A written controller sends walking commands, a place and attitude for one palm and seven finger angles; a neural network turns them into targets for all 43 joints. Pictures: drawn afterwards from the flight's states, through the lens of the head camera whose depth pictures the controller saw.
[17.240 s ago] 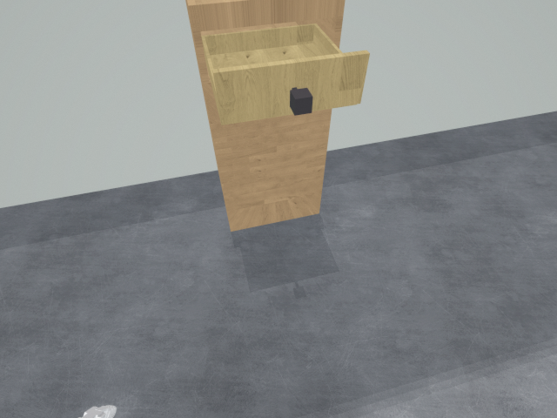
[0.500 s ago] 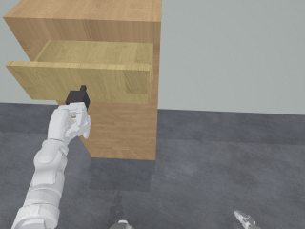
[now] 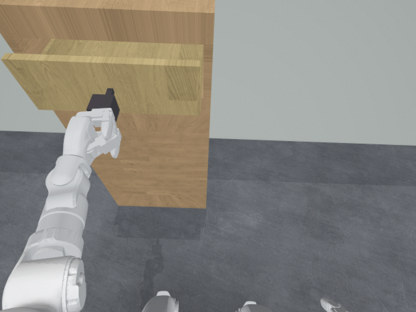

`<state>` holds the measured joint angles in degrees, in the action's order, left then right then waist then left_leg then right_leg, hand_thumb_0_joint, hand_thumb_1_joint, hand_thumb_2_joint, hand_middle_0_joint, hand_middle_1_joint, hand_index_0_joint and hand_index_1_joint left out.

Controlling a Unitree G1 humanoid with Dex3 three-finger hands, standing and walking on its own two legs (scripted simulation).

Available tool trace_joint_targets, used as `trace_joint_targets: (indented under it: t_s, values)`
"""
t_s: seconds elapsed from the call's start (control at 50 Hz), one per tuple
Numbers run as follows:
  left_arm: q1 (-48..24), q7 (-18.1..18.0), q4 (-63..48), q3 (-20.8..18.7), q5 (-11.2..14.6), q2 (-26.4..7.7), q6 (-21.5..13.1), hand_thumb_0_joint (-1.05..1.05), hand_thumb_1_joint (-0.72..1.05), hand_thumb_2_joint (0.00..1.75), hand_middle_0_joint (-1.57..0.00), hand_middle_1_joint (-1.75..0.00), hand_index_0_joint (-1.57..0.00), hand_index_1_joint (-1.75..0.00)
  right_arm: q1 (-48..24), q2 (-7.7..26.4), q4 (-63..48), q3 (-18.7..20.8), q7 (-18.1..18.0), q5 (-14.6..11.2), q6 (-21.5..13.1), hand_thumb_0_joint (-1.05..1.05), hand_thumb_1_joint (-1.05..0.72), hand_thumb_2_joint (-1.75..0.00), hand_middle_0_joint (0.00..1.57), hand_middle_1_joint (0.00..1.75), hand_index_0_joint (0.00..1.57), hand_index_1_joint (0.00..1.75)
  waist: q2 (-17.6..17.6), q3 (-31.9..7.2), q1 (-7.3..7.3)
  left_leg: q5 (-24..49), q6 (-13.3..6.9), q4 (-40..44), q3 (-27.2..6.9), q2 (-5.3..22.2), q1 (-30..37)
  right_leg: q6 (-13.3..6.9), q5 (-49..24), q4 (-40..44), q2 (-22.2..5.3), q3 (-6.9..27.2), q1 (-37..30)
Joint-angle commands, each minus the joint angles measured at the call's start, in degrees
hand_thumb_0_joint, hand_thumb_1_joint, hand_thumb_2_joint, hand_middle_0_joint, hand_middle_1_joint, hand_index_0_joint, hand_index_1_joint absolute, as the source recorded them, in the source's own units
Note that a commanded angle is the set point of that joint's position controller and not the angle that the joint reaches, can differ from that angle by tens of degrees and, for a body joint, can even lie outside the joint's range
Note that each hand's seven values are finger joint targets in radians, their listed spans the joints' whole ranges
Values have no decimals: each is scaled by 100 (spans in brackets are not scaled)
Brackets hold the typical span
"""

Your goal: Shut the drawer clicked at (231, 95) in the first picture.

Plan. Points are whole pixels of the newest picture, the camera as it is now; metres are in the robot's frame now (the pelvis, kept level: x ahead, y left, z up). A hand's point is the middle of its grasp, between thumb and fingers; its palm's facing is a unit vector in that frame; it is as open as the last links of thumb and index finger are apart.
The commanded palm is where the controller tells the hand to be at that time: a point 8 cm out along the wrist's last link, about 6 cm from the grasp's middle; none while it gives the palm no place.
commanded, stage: push the drawer shut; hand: left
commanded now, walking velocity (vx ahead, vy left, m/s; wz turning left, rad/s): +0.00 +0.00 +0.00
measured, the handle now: (106, 102) +0.51 +0.22 +0.09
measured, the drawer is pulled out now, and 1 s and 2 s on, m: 0.07 0.00 0.00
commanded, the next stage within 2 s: pull the fist back off the drawer in 0.76 s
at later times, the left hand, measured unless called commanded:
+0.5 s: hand (121, 114) +0.48 +0.18 +0.08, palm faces -0.04 -1.00 -0.01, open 3.1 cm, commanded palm +0.48 +0.22 +0.08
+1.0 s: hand (122, 112) +0.49 +0.18 +0.07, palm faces -0.02 -1.00 -0.04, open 2.7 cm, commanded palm +0.50 +0.21 +0.08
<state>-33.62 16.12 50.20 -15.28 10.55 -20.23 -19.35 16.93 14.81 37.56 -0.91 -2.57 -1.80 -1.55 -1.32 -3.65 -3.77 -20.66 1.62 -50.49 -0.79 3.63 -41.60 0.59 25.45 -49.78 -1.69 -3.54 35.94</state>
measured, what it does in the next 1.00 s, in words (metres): stands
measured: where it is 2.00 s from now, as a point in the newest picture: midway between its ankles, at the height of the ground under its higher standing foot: outside the picture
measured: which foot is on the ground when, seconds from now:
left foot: down 0.00-1.00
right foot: down 0.00-1.00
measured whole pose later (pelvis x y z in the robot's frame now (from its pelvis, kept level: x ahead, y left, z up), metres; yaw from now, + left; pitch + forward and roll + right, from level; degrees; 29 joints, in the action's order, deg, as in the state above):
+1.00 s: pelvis -0.02 +0.01 -0.02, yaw -1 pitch +19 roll -3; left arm -55.9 11.4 69.7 -16.6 5.2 -28.2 -20.3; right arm 21.8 15.3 39.6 -1.5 -1.9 0.1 -2.1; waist -1.2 -4.7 -9.0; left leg -20.4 0.8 -56.6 -2.1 3.9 -55.1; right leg 1.2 24.5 -54.2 -1.2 -4.1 48.2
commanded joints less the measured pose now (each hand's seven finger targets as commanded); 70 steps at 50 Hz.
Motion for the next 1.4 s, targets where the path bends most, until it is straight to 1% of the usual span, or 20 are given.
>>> trace_joint_targets:
  t_s: [0.0,0.06,0.1,0.12,0.2,0.24,0.28,0.42,0.48,0.5,0.54,0.68,0.84,0.88,0.96,1.04,1.12,1.16,1.22,1.38]
  values:
    - [-3200,-49,-946,-254,109,-1246,-394,0,90,90,-140,-160,-140,-160,407,849,-443,282,-73,13,-143,0,-90,-90,20,30,20,30,-131,-1947,-370,653,-306,468,-21,-295,1568,-100,-1148,800,308,192,20]
    - [-3303,-40,-733,-292,70,-1286,-419,0,90,90,-140,-160,-140,-160,501,872,-433,298,-55,20,-111,0,-90,-90,20,30,20,30,-172,-2151,-385,765,-313,394,-19,-284,1592,-99,-1226,734,328,194,78]
    - [-3586,-56,-538,-278,36,-1320,-427,0,90,90,-140,-160,-140,-160,570,884,-372,304,-46,29,-88,0,-90,-90,20,30,20,30,-165,-2040,-454,717,-312,376,-38,-270,1493,-93,-1164,713,339,181,202]
    - [-3679,-81,-612,-397,16,-1479,-459,0,90,90,-140,-160,-140,-160,618,905,-362,320,-43,35,-84,0,-90,-90,20,30,20,30,-212,-2131,-441,737,-312,361,-48,-262,1514,-100,-1158,699,341,189,196]
    - [-3759,-123,-335,-391,-46,-1439,-462,0,90,90,-140,-160,-140,-160,735,909,-348,333,-11,55,-38,0,-90,-90,20,30,20,30,-251,-2191,-486,799,-312,319,-42,-249,1513,-99,-1155,668,365,170,325]
    - [-3930,-136,-202,-553,-78,-1669,-474,0,90,90,-140,-160,-140,-160,854,936,-303,333,-2,90,-19,0,-90,-90,20,30,20,30,-89,-2217,-508,783,-335,266,-57,-243,1357,-98,-1149,630,392,182,275]
    - [-3962,-129,-270,-657,-124,-1838,-499,0,90,90,-140,-160,-140,-160,899,938,-331,348,5,85,12,0,-90,-90,20,30,20,30,-245,-2443,-482,948,-331,257,-39,-237,1456,-94,-1304,601,390,206,213]
    - [-4265,-177,-149,-659,-219,-1870,-519,0,90,90,-140,-160,-140,-160,1061,947,-319,367,51,120,80,0,-90,-90,20,30,20,30,-561,-2483,-545,1105,-300,202,-80,-194,1603,-120,-1273,549,430,156,504]
    - [-4479,-233,4,-435,-267,-1609,-491,0,90,90,-140,-160,-140,-160,1122,945,-280,366,73,129,105,0,-90,-90,20,30,20,30,-564,-2389,-685,1079,-300,172,-113,-175,1654,-111,-1185,547,450,121,767]
    - [-4623,-278,46,-596,-293,-1828,-496,0,90,90,-140,-160,-140,-160,1175,983,-232,372,65,144,108,0,-90,-90,20,30,20,30,-458,-2312,-693,1005,-295,177,-146,-151,1585,-113,-1115,538,454,104,809]
    - [-4792,-333,93,-624,-347,-1916,-506,0,90,90,-140,-160,-140,-160,1242,1006,-203,372,72,157,123,0,-90,-90,20,30,20,30,-399,-2300,-738,998,-309,166,-166,-160,1533,-121,-1105,537,458,112,797]
    - [-5609,-476,260,-319,-483,-1762,-478,0,90,90,-140,-160,-140,-160,1341,1023,-74,353,37,173,79,0,-90,-90,20,30,20,30,-624,-2293,-1036,618,-306,122,-239,-146,1529,-89,-767,523,442,113,1290]
    - [-6094,-534,409,-159,-425,-1831,-448,0,90,90,-140,-160,-140,-160,1375,1093,-2,276,-57,160,-113,0,-90,-90,20,30,20,30,-722,-2377,-1203,16,-312,121,-313,-138,1369,-96,-375,525,438,128,1492]
    - [-6104,-548,371,-89,-446,-1726,-449,0,90,90,-140,-160,-140,-160,1362,1077,-17,276,-53,174,-153,0,-90,-90,20,30,20,30,-896,-2529,-1176,13,-297,116,-328,-154,1487,-108,-349,496,431,110,1564]
    - [-5963,-583,407,-109,-439,-1633,-453,0,90,90,-140,-160,-140,-160,1349,1091,-32,282,0,201,-177,0,-90,-90,20,30,20,30,-838,-2573,-1128,-22,-281,118,-363,-162,1517,-119,-319,473,425,68,1583]
    - [-5795,-604,549,-266,-460,-1817,-385,0,90,90,-140,-160,-140,-160,1323,1111,-80,267,32,205,-163,0,-90,-90,20,30,20,30,-628,-2330,-1076,-276,-319,138,-298,-200,1141,-116,-178,519,421,98,1427]
    - [-5501,-534,532,-381,-473,-1962,-349,0,90,90,-140,-160,-140,-160,1283,1111,-189,273,53,187,-128,0,-90,-90,20,30,20,30,-565,-2388,-951,-290,-324,155,-224,-216,984,-108,-160,536,411,127,1211]
    - [-5168,-498,475,-547,-446,-2051,-387,0,90,90,-140,-160,-140,-160,1283,1101,-247,288,74,185,-90,0,-90,-90,20,30,20,30,-651,-2522,-782,-65,-306,158,-211,-215,1101,-135,-280,510,416,114,1094]
    - [-4763,-448,186,-407,-361,-1714,-423,0,90,90,-140,-160,-140,-160,1220,1057,-333,332,108,175,-52,0,-90,-90,20,30,20,30,-683,-2613,-708,190,-289,186,-182,-197,1384,-140,-437,538,432,77,1050]
    - [-3062,-485,-367,-799,-256,-1821,-437,0,90,90,-140,-160,-140,-160,1088,986,-625,392,174,115,168,0,-90,-90,20,30,20,30,-228,-2643,-247,1015,-298,302,11,-207,1347,-135,-1278,543,467,76,150]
